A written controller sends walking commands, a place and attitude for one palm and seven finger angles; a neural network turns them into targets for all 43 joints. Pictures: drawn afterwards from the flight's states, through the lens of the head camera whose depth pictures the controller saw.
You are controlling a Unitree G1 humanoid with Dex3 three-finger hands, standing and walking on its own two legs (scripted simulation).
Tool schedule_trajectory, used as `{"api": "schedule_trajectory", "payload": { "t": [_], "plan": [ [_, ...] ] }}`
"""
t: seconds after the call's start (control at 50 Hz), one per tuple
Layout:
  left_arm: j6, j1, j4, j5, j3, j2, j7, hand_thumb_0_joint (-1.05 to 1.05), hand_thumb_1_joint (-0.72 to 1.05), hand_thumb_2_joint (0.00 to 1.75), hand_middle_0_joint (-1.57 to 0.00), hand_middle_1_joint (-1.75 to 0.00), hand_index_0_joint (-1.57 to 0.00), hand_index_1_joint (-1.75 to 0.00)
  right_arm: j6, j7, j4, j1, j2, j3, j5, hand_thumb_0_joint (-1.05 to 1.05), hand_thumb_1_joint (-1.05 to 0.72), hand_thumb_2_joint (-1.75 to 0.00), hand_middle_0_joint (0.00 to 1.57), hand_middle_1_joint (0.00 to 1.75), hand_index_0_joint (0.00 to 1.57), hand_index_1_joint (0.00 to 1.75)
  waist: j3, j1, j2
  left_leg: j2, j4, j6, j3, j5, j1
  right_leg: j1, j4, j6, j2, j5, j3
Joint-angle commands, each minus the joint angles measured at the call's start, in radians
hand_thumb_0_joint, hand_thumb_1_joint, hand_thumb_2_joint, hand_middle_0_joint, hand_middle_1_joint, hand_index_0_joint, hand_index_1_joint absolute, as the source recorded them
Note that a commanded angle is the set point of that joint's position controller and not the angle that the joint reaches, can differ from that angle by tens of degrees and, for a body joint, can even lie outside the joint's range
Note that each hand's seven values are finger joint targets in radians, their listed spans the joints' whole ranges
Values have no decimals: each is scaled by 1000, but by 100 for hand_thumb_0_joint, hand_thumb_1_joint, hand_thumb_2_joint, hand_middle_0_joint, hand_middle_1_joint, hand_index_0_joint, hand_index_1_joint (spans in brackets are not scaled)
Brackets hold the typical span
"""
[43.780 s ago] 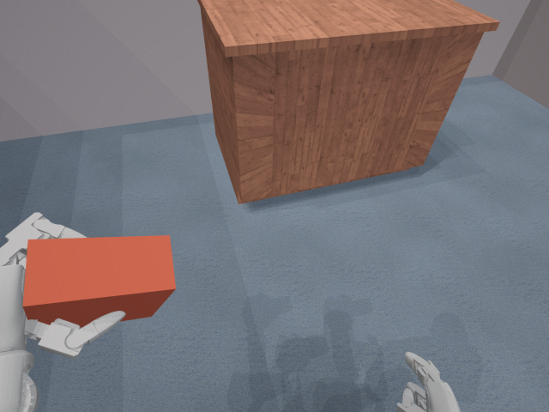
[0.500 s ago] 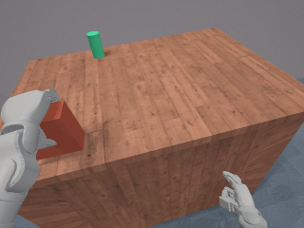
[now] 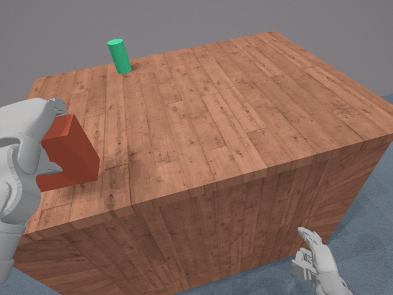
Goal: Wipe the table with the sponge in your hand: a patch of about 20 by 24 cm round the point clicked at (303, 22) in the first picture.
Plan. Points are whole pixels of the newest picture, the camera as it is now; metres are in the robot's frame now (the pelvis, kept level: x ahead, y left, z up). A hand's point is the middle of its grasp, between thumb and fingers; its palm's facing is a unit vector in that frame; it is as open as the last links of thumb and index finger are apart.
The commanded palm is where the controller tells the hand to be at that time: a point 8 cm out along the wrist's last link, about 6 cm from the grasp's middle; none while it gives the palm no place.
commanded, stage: lift the sponge slowly off the table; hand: left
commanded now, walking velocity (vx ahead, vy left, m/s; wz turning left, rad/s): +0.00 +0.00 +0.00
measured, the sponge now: (57, 162) +0.28 +0.33 +0.16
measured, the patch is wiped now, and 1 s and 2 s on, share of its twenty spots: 1.00 1.00 1.00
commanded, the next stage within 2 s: bring the sponge back beside the body in 0.46 s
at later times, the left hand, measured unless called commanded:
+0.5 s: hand (37, 128) +0.29 +0.33 +0.24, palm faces +0.13 -0.03 -0.99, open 10.3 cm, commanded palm +0.24 +0.33 +0.32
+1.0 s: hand (33, 144) +0.25 +0.31 +0.24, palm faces +0.25 -0.12 -0.96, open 10.3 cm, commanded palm +0.20 +0.32 +0.31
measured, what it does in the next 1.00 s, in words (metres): stands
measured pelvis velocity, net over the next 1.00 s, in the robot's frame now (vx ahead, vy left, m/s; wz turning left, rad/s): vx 0.00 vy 0.02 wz -0.01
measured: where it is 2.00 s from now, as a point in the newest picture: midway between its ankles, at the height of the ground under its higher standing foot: outside the picture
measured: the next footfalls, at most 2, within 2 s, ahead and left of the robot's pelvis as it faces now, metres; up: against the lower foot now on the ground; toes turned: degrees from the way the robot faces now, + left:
none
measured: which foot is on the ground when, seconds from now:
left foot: down 0.00-1.00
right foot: down 0.00-1.00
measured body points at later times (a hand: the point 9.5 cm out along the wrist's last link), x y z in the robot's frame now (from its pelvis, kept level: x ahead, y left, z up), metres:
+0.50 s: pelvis +0.00 +0.01 +0.00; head -0.01 -0.04 +0.45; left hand +0.28 +0.33 +0.29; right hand +0.26 -0.19 -0.07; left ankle +0.01 +0.13 -0.74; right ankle +0.02 -0.09 -0.74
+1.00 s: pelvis +0.00 +0.02 +0.00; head -0.01 -0.03 +0.45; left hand +0.24 +0.31 +0.29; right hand +0.28 -0.15 -0.06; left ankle +0.01 +0.13 -0.74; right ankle +0.02 -0.09 -0.74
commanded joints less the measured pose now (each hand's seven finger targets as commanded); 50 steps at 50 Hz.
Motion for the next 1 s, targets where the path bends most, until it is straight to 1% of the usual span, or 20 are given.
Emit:
{"api": "schedule_trajectory", "payload": {
  "t": [0.0, 0.08, 0.1, 0.14, 0.2, 0.22, 0.3, 0.36, 0.4, 0.42, 0.5, 0.58, 0.6, 0.7, 0.72, 0.76, 0.8, 0.86, 0.9, 0.98],
  "plan": [
    [-26, -375, -216, 38, 209, 343, 46, 0, 10, 130, -120, -160, -120, -160, -74, -3, -204, -246, -84, -36, -4, 0, -90, -90, 20, 30, 20, 30, -253, 3, -16, -26, -42, 38, -28, 189, 4, 130, -82, -22, -36, 88, 145],
    [-18, -364, -174, 27, 219, 347, 50, 0, 10, 130, -120, -160, -120, -160, -62, 0, -189, -216, -87, -39, -9, 0, -90, -90, 20, 30, 20, 30, -232, 10, -59, -23, -47, 35, -18, 196, -15, 126, -78, -13, -41, 105, 110],
    [-11, -379, -190, 25, 224, 351, 49, 0, 10, 130, -120, -160, -120, -160, -70, 1, -202, -246, -87, -39, -4, 0, -90, -90, 20, 30, 20, 30, -230, 11, -28, -21, -42, 34, -25, 190, -15, 122, -81, -22, -37, 96, 149],
    [7, -391, -127, 29, 216, 350, 50, 0, 10, 130, -120, -160, -120, -160, -61, 0, -185, -214, -91, -41, -7, 0, -90, -90, 20, 30, 20, 30, -219, 7, -76, -20, -43, 32, -16, 193, -25, 116, -78, -13, -41, 99, 118],
    [22, -416, -166, 30, 243, 394, 42, 0, 10, 130, -120, -160, -120, -160, -57, 3, -198, -242, -99, -42, 0, 0, -90, -90, 20, 30, 20, 30, -255, 11, -40, -22, -39, 33, -21, 202, -16, 130, -72, -20, -36, 107, 154],
    [27, -417, -173, 29, 234, 383, 39, 0, 10, 130, -120, -160, -120, -160, -54, 2, -208, -221, -95, -38, -9, 0, -90, -90, 20, 30, 20, 30, -285, 21, -52, -26, -31, 34, -14, 223, -25, 164, -56, -15, -53, 136, 130],
    [35, -433, -184, 28, 208, 364, 8, 0, 10, 130, -120, -160, -120, -160, -50, 2, -214, -247, -90, -35, 5, 0, -90, -90, 20, 30, 20, 30, -243, 0, -20, -19, -41, 35, -21, 205, -10, 115, -71, -16, -38, 111, 136],
    [33, -441, -142, 26, 170, 332, -7, 0, 10, 130, -120, -160, -120, -160, -48, -2, -206, -218, -90, -30, -1, 0, -90, -90, 20, 30, 20, 30, -220, -4, -50, -18, -52, 36, -20, 194, -13, 99, -75, -9, -42, 99, 89],
    [31, -436, -177, 36, 171, 333, -15, 0, 10, 130, -120, -160, -120, -160, -56, -1, -219, -240, -87, -31, 9, 0, -90, -90, 20, 30, 20, 30, -241, -4, -24, -12, -52, 36, -25, 189, 0, 100, -74, -17, -37, 86, 118],
    [28, -474, -178, 45, 151, 320, -16, 0, 10, 130, -120, -160, -120, -160, -53, -3, -216, -213, -86, -26, -1, 0, -90, -90, 20, 30, 20, 30, -256, -1, -32, -17, -53, 37, -21, 209, -3, 111, -63, -16, -47, 101, 88],
    [27, -444, -268, 49, 179, 339, -13, 0, 10, 130, -120, -160, -120, -160, -60, 4, -231, -253, -81, -28, 4, 0, -90, -90, 20, 30, 20, 30, -290, 9, -9, -10, -58, 37, -34, 239, 19, 130, -52, -27, -32, 138, 110],
    [30, -394, -315, 39, 210, 339, 10, 0, 10, 130, -120, -160, -120, -160, -48, 15, -221, -234, -74, -29, -7, 0, -90, -90, 20, 30, 20, 30, -291, 30, -27, -12, -68, 32, -29, 276, 17, 142, -47, -23, -30, 160, 73],
    [35, -380, -367, 37, 231, 351, 19, 0, 10, 130, -120, -160, -120, -160, -58, 17, -236, -274, -71, -27, -2, 0, -90, -90, 20, 30, 20, 30, -307, 35, 8, -9, -61, 31, -36, 287, 25, 155, -42, -35, -25, 174, 112],
    [72, -267, -428, -7, 258, 319, 49, 0, 10, 130, -120, -160, -120, -160, -44, 30, -243, -291, -64, -22, 1, 0, -90, -90, 20, 30, 20, 30, -296, 46, -27, -3, -55, 25, -32, 319, 23, 155, -46, -32, -18, 209, 118],
    [81, -242, -413, -11, 261, 313, 56, 0, 10, 130, -120, -160, -120, -160, -33, 29, -232, -248, -69, -24, -9, 0, -90, -90, 20, 30, 20, 30, -304, 49, -52, -6, -53, 25, -20, 331, 15, 168, -38, -23, -29, 220, 84],
    [94, -179, -421, -33, 242, 274, 54, 0, 10, 130, -120, -160, -120, -160, -18, 32, -234, -259, -67, -22, -3, 0, -90, -90, 20, 30, 20, 30, -253, 42, -69, 0, -57, 24, -15, 318, 16, 134, -55, -16, -22, 213, 72],
    [105, -189, -472, -34, 228, 264, 56, 0, 10, 130, -120, -160, -120, -160, -22, 32, -248, -303, -62, -15, 9, 0, -90, -90, 20, 30, 20, 30, -236, 32, -13, 4, -63, 23, -22, 292, 23, 108, -62, -23, -12, 178, 105],
    [110, -176, -449, -47, 191, 224, 60, 0, 10, 130, -120, -160, -120, -160, -13, 22, -242, -273, -65, -13, 4, 0, -90, -90, 20, 30, 20, 30, -209, 25, -56, 3, -76, 26, -18, 254, 23, 93, -74, -12, -18, 137, 60],
    [114, -191, -525, -43, 194, 233, 65, 0, 10, 130, -120, -160, -120, -160, -29, 19, -259, -318, -56, -10, 13, 0, -90, -90, 20, 30, 20, 30, -231, 28, -10, 5, -75, 28, -30, 247, 38, 95, -73, -21, -8, 123, 102],
    [112, -195, -551, -33, 199, 250, 77, 0, 10, 130, -120, -160, -120, -160, -24, 10, -247, -292, -58, -12, 0, 0, -90, -90, 20, 30, 20, 30, -241, 34, -16, -5, -77, 30, -24, 262, 51, 112, -71, -17, -14, 128, 71]
  ]
}}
